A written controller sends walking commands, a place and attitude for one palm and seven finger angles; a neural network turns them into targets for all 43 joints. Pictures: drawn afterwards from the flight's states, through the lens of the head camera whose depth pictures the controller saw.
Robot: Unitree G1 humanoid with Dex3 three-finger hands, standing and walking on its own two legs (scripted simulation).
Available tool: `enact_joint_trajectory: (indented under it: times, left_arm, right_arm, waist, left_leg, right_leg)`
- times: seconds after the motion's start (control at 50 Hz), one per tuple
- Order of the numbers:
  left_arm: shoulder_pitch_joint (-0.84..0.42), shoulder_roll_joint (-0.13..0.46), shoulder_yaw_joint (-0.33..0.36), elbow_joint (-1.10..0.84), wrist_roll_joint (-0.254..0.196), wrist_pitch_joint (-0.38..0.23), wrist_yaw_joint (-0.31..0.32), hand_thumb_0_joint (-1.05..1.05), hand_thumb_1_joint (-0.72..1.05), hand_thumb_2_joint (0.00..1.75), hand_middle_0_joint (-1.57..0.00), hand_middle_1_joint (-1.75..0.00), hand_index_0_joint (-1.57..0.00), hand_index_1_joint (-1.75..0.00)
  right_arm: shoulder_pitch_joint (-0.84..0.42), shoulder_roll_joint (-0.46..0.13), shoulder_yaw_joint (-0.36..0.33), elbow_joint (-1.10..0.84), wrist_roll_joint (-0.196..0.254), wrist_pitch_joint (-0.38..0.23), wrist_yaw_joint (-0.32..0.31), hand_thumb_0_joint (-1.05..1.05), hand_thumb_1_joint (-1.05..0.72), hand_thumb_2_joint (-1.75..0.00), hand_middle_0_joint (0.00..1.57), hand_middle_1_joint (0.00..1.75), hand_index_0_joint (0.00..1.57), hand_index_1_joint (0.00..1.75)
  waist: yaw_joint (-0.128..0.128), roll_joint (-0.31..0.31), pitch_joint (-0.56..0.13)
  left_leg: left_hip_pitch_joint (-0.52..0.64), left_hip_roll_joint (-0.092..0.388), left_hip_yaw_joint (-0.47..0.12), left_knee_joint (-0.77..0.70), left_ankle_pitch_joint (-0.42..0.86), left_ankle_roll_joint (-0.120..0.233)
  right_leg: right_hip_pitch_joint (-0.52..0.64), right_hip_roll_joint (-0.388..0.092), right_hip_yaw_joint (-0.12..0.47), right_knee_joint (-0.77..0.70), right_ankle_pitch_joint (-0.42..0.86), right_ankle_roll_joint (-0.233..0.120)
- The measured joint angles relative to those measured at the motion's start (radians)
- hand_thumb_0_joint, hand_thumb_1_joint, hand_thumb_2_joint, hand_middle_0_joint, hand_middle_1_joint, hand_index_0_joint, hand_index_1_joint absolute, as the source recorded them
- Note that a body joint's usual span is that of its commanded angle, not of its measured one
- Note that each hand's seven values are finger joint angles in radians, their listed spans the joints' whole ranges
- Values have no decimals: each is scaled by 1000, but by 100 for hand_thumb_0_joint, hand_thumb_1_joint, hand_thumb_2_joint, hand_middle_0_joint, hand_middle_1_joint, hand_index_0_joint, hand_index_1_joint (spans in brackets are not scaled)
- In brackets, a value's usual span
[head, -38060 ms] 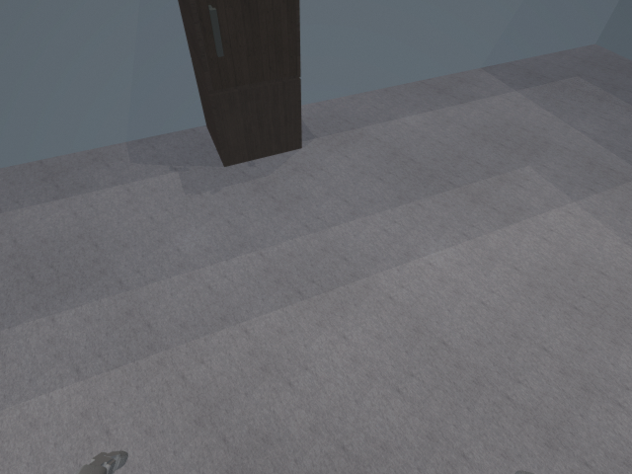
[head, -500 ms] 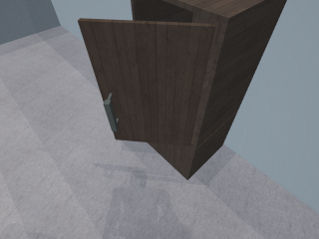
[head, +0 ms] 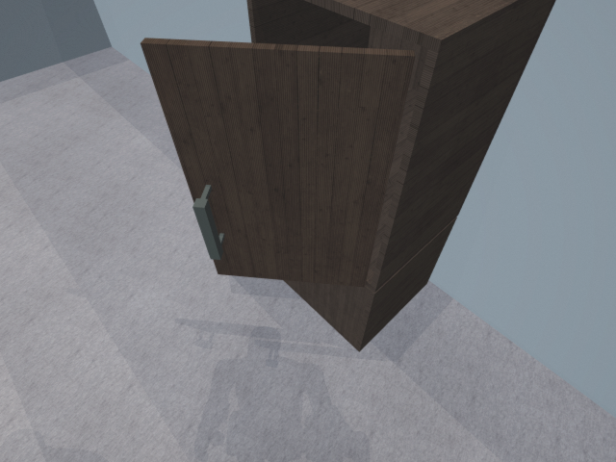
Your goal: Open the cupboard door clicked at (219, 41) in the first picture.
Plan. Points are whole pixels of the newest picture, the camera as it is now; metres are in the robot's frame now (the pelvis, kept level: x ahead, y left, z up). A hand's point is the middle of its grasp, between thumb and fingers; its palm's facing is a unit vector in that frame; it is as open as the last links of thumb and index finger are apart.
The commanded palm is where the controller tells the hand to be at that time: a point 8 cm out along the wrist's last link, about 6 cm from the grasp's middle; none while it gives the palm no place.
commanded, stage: look again from close up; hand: left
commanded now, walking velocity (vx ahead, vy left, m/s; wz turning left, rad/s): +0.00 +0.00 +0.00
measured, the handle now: (212, 223) +0.56 +0.24 -0.11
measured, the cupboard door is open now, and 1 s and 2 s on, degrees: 41 41 41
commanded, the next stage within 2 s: raise the hand with hooked fingers in 0.38 s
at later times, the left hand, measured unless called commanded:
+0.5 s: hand out of the picture +0.01 +0.18 -0.17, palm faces +0.02 -0.97 -0.23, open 7.3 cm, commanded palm +0.09 +0.23 -0.08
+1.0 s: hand out of the picture +0.11 +0.21 -0.10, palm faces +0.03 -1.00 +0.00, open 9.1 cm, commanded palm +0.12 +0.26 -0.08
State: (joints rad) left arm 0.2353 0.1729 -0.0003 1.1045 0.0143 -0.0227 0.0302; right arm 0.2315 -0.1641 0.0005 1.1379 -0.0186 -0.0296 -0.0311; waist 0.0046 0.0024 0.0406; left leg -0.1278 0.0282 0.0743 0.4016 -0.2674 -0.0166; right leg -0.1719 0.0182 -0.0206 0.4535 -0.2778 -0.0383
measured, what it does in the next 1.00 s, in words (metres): lowers itself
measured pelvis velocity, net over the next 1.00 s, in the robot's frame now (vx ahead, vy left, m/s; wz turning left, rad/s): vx -0.08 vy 0.01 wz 0.05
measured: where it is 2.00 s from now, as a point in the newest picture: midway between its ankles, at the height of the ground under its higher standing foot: outside the picture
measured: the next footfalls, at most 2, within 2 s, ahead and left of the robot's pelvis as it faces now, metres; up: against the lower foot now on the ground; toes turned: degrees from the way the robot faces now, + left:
none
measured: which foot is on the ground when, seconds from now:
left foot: down 0.00-1.00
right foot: down 0.00-1.00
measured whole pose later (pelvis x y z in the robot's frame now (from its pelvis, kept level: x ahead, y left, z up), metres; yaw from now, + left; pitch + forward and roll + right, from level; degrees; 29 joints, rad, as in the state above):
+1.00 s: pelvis -0.08 +0.01 -0.12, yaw +3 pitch +14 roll -1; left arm 0.35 0.22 0.18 0.18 -0.29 -0.55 -0.39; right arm 0.13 -0.29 -0.05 0.48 0.01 -0.27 -0.04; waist 0.05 -0.04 -0.11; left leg -1.00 0.02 -0.01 1.30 -0.55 0.00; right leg -0.99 -0.02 -0.08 1.28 -0.54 -0.04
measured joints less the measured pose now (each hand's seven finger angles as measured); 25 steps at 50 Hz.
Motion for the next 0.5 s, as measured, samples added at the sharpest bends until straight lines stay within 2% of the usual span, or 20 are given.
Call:
enact_joint_trajectory:
  times: [0.48, 0.5]
  left_arm:
    - [12, -4, 0, 9, 0, 2, 2, 0, 91, 90, -20, -30, -20, -30]
    - [12, -8, -1, 9, 2, -4, 11, 0, 91, 90, -20, -30, -20, -30]
  right_arm:
    - [12, 2, 1, 14, -1, 3, -1, 0, -91, -90, 20, 30, 20, 30]
    - [9, -1, 0, 8, 2, 6, 2, 0, -91, -90, 20, 30, 20, 30]
  waist:
    - [1, 0, -7]
    - [2, 6, -6]
  left_leg:
    - [18, 6, -3, -21, 16, -8]
    - [-7, 14, -1, 14, 9, -8]
  right_leg:
    - [16, 7, -3, -17, 13, -8]
    - [10, 11, -6, -19, 18, -6]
